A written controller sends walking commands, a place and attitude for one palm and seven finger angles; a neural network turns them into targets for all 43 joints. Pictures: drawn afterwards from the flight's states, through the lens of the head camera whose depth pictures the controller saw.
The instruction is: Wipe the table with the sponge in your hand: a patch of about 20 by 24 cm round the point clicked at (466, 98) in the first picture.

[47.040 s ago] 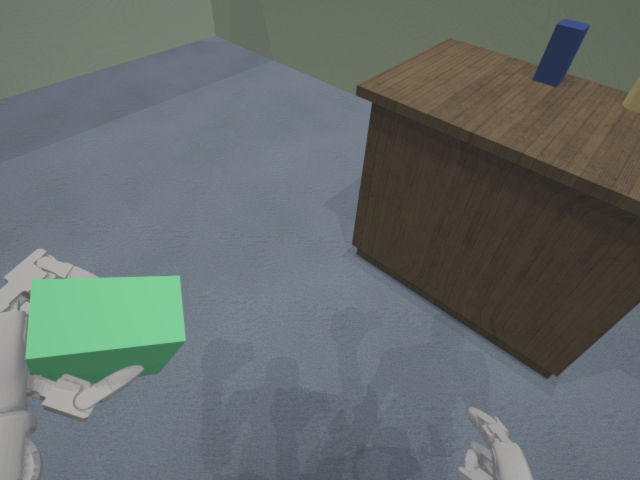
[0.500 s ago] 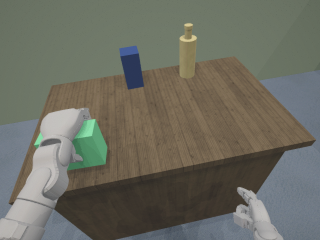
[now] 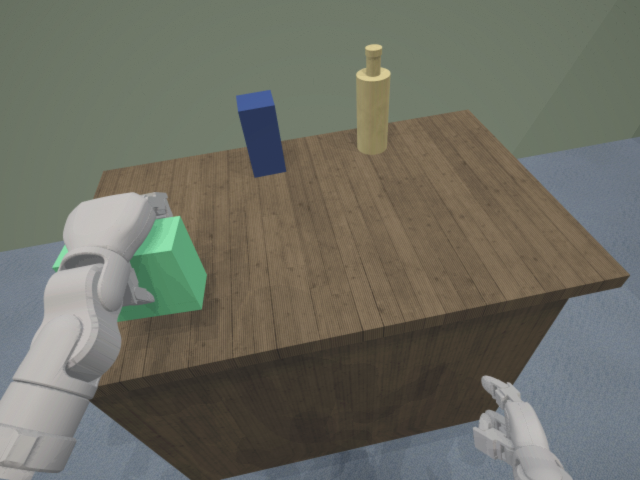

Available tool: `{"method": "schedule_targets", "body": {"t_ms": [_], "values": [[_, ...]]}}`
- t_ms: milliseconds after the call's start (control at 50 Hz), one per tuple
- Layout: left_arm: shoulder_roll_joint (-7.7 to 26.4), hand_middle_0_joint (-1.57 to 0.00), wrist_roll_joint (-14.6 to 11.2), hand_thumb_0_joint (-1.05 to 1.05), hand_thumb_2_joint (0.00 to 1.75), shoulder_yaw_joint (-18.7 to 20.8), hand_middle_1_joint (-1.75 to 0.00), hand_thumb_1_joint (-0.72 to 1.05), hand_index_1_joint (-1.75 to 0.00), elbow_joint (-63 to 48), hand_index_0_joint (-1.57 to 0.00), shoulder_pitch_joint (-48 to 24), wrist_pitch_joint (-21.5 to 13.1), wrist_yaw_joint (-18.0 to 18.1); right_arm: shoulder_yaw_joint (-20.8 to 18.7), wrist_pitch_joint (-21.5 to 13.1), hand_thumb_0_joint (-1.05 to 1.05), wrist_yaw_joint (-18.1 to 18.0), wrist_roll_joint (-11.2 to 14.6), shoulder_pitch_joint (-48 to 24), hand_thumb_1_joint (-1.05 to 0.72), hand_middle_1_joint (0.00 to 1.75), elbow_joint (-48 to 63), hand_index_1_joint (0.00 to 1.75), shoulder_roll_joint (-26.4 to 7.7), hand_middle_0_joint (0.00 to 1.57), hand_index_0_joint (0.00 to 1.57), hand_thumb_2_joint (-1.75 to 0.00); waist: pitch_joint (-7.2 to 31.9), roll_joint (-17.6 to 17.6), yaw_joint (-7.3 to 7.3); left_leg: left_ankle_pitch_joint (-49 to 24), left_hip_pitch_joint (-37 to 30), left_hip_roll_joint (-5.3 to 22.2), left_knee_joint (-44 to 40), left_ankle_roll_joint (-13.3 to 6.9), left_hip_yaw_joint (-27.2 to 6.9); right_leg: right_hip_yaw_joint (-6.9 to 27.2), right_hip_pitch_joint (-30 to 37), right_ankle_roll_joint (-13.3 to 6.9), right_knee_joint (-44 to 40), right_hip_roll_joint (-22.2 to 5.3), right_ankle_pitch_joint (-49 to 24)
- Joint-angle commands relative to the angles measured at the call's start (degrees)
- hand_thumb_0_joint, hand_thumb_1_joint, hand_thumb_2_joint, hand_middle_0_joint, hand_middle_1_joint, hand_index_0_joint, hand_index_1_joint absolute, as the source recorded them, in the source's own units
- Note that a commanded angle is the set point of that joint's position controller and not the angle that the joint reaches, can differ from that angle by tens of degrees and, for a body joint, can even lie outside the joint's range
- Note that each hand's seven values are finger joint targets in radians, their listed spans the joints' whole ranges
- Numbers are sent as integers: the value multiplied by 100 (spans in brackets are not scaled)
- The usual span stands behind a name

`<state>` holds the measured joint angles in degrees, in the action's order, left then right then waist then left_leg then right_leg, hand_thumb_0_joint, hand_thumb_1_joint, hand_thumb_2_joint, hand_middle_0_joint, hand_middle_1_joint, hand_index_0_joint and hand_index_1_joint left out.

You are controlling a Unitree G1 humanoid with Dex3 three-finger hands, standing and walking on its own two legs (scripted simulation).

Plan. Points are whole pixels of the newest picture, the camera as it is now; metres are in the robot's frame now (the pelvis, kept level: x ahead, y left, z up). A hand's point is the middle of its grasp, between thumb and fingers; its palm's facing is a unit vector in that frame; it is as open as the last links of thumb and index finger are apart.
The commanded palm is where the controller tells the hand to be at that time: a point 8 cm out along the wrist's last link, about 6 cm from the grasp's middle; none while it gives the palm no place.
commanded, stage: lift the sponge slowly off the table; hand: left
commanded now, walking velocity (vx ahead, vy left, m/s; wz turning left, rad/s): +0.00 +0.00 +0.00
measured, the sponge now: (144, 280) +0.31 +0.28 +0.10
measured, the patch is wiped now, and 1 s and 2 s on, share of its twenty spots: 0.95 0.95 0.95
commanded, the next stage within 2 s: bring the sponge back beside the body in 0.40 s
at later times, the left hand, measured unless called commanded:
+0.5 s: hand (120, 245) +0.31 +0.29 +0.16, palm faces +0.01 -0.05 -1.00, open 10.4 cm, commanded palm +0.28 +0.29 +0.25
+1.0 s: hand (107, 281) +0.26 +0.28 +0.15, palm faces +0.05 -0.08 -1.00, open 10.4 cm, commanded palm +0.23 +0.28 +0.24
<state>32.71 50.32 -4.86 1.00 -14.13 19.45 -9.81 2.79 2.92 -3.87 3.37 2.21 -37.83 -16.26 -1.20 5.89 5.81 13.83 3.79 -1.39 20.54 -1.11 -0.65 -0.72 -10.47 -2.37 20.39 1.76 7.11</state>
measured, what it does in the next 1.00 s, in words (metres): stands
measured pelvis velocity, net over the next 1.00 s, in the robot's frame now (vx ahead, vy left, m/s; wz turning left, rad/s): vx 0.00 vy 0.01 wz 0.00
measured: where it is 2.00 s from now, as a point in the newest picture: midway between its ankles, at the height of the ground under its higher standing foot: outside the picture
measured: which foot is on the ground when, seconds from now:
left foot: down 0.00-1.00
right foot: down 0.00-1.00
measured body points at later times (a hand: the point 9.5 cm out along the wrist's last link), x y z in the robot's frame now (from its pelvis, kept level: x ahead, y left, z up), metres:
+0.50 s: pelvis -0.01 +0.01 +0.00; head -0.01 -0.03 +0.45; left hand +0.30 +0.29 +0.22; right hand +0.23 -0.20 -0.09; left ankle -0.03 +0.11 -0.75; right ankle +0.05 -0.10 -0.75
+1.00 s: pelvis +0.00 +0.01 +0.00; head -0.01 -0.04 +0.45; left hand +0.26 +0.28 +0.21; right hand +0.26 -0.18 -0.08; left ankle -0.03 +0.11 -0.75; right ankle +0.05 -0.10 -0.75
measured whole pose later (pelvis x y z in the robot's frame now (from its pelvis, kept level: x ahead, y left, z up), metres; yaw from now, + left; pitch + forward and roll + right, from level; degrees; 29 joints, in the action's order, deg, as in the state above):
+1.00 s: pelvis +0.00 +0.01 +0.00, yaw +0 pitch -4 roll +0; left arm 33.8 48.7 -3.2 -11.9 -4.7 23.2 -11.5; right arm 3.6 4.0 -2.3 2.9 0.1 -36.0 -15.7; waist -1.0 6.4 7.9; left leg 14.5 4.0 -2.0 22.1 -1.7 -0.4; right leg -0.3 -10.8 -1.8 22.1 1.2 7.8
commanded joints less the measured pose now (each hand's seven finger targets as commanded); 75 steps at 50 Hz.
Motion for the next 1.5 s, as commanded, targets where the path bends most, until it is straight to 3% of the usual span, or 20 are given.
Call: {"method": "schedule_targets", "body": {"t_ms": [0, 140, 260, 300, 480, 560, 700, 800, 840, 900, 940, 960, 1040, 1120, 1140, 1300, 1340, 1420, 1440, 1480], "values": [[1734, -120, 162, 0, 130, 1228, -160, 10, -160, -1016, -120, -2221, -8, 427, -165, -268, 0, 8, -2, -1137, -90, 30, 955, 30, -530, 20, 20, -90, 1590, -192, 73, -1442, 511, 20, -310, -91, -180, 512, 1353, -250, -114, -179, -632], [1761, -120, 106, 0, 130, 1164, -160, 10, -160, -1200, -120, -2395, 340, 292, -147, -232, 0, 81, 81, -1430, -90, 30, 1090, 30, -553, 20, 20, -90, 1689, -71, 52, -1365, 517, 28, -279, -90, -206, 651, 1258, -264, -75, -163, -512], [1751, -120, 170, 0, 130, 992, -160, 10, -160, -1047, -120, -2462, 460, -45, -115, -223, 0, 58, 35, -1289, -90, 30, 1093, 30, -563, 20, 20, -90, 1668, -414, 15, -1250, 607, 36, -192, -158, -146, 452, 1197, -200, -20, -240, -429], [1675, -120, 170, 0, 130, 861, -160, 10, -160, -765, -120, -2541, 409, -122, -116, -174, 0, 30, 61, -1221, -90, 30, 1032, 30, -575, 20, 20, -90, 1374, -545, -73, -1042, 625, 65, -274, -148, -191, 417, 974, -170, -149, -216, -207], [1867, -120, 193, 0, 130, 1090, -160, 10, -160, -952, -120, -2968, -84, 77, -122, -329, 0, -22, 28, -1095, -90, 30, 1029, 30, -511, 20, 20, -90, 1588, -19, -42, -1160, 481, 67, -305, -97, -234, 443, 1081, -256, -132, -189, -202], [1940, -120, 117, 0, 130, 1380, -160, 10, -160, -1257, -120, -2462, -49, 198, -142, -347, 0, 52, -24, -1140, -90, 30, 1117, 30, -526, 20, 20, -90, 1935, 15, 181, -1416, 529, 83, -266, -71, -223, 438, 1463, -300, 29, -233, -486], [1519, -120, -8, 0, 130, 1180, -160, 10, -160, -1819, -120, -1408, 336, 184, -171, -194, 0, 194, -5, -1381, -90, 30, 1197, 30, -530, 20, 20, -90, 1758, -149, 210, -1692, 535, 90, -224, -79, -210, 404, 1354, -243, 105, -195, -863], [1592, -120, 29, 0, 130, 1240, -160, 10, -160, -2076, -120, -1067, 469, 125, -142, -123, 0, 198, -6, -1400, -90, 30, 1194, 30, -529, 20, 20, -90, 1470, -411, 161, -1510, 593, 82, -202, -127, -220, 441, 1157, -213, 83, -153, -670], [1710, -120, 53, 0, 130, 1326, -160, 10, -160, -2539, -120, -1213, 418, 141, -122, -177, 0, 172, 34, -1563, -90, 30, 1300, 30, -501, 20, 20, -90, 1553, -204, 144, -1402, 489, 97, -192, -149, -291, 643, 1111, -262, 85, -82, -494], [1607, -120, 84, 0, 130, 1209, -160, 10, -160, -2453, -120, -1194, 327, 180, -111, -172, 0, 148, -30, -1390, -90, 30, 1204, 30, -466, 20, 20, -90, 1503, -186, 145, -1455, 442, 81, -226, -136, -278, 415, 1130, -232, 43, -103, -492], [1736, -120, 56, 0, 130, 1376, -160, 10, -160, -2768, -120, -1127, 241, 211, -110, -249, 0, 117, 3, -1535, -90, 30, 1278, 30, -443, 20, 20, -90, 1565, 8, 142, -1345, 353, 89, -186, -148, -324, 695, 1112, -285, 32, -49, -403], [1687, -120, 90, 0, 130, 1339, -160, 10, -160, -2674, -120, -1112, 239, 219, -87, -252, 0, 117, -64, -1366, -90, 30, 1212, 30, -427, 20, 20, -90, 1661, -45, 186, -1514, 379, 69, -164, -159, -239, 471, 1239, -265, 92, -116, -548], [1592, -120, -1, 0, 130, 1346, -160, 10, -160, -2722, -120, -730, 258, 242, -92, -227, 0, 137, 7, -1567, -90, 30, 1243, 30, -425, 20, 20, -90, 1344, 102, 152, -1275, 412, 102, -220, -114, -329, 730, 1058, -301, -20, -48, -332], [1617, -120, -25, 0, 130, 1417, -160, 10, -160, -2593, -120, -217, 337, 209, -90, -111, 0, 174, -66, -1472, -90, 30, 1185, 30, -445, 20, 20, -90, 1328, -282, 223, -1408, 522, 76, -175, -123, -251, 545, 1138, -226, 16, -126, -512], [1643, -120, -49, 0, 130, 1493, -160, 10, -160, -2811, -120, -77, 366, 189, -86, -154, 0, 183, -7, -1650, -90, 30, 1272, 30, -452, 20, 20, -90, 1325, -94, 203, -1344, 500, 85, -138, -126, -297, 798, 1097, -280, 29, -59, -468], [1591, -120, -127, 0, 130, 1515, -160, 10, -160, -3145, -120, 476, 234, 185, -63, -140, 0, 187, -86, -1506, -90, 30, 1292, 30, -419, 20, 20, -90, 1147, -104, 236, -1212, 533, 84, -96, -165, -247, 497, 974, -190, 20, -107, -226], [1756, -120, -111, 0, 130, 1713, -160, 10, -160, -3555, -120, 509, 134, 256, -85, -231, 0, 173, -40, -1634, -90, 30, 1384, 30, -412, 20, 20, -90, 1218, 40, 227, -1082, 473, 97, -61, -167, -331, 808, 962, -245, 22, -25, -39], [1711, -120, -205, 0, 130, 1801, -160, 10, -160, -3281, -120, 925, -30, 367, -115, -216, 0, 151, -115, -1372, -90, 30, 1296, 30, -398, 20, 20, -90, 1060, -296, 270, -931, 518, 78, 6, -149, -229, 699, 880, -177, -88, -163, 209], [1724, -120, -218, 0, 130, 1860, -160, 10, -160, -3455, -120, 991, -21, 390, -132, -286, 0, 147, -50, -1549, -90, 30, 1342, 30, -409, 20, 20, -90, 975, -189, 220, -771, 500, 110, -9, -145, -319, 955, 773, -228, -126, -60, 437], [1699, -120, -237, 0, 130, 1856, -160, 10, -160, -3438, -120, 1019, -69, 456, -145, -301, 0, 153, -114, -1412, -90, 30, 1282, 30, -403, 20, 20, -90, 1024, -56, 253, -871, 533, 83, 12, -135, -255, 783, 836, -201, -85, -147, 311]]}}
